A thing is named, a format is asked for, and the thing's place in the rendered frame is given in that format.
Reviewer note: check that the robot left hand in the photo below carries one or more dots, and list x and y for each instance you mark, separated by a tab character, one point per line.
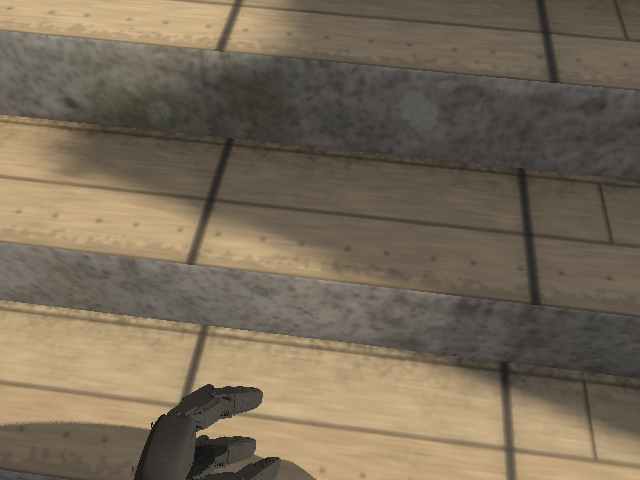
172	451

